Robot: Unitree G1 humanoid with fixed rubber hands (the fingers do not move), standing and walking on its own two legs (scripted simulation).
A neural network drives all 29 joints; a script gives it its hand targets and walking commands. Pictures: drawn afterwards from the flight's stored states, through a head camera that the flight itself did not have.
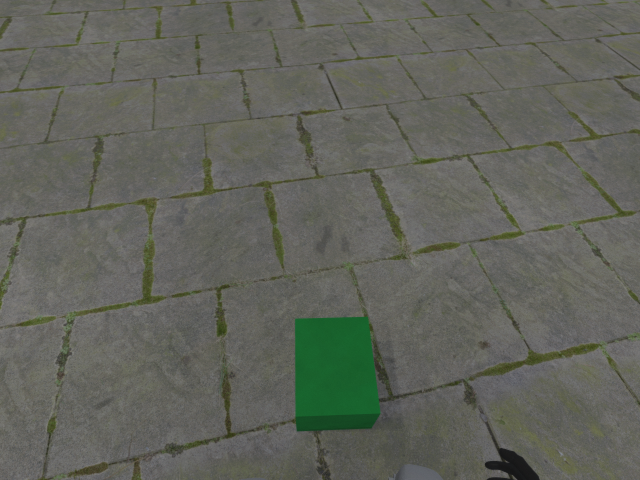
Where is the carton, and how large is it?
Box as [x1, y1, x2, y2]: [295, 317, 380, 430]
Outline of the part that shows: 367,317 295,319 295,413 297,430 369,428 371,427 380,413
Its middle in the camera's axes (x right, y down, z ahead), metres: +0.04 +0.40 +1.13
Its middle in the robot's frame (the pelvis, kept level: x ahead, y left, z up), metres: +0.45 -0.04 -0.67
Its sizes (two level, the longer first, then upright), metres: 0.272 0.219 0.177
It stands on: the floor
